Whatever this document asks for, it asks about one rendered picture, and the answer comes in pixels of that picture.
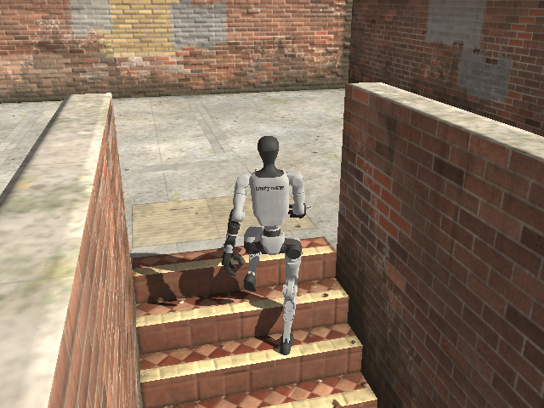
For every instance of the stairs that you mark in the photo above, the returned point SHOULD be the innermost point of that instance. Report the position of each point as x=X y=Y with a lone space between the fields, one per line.
x=207 y=342

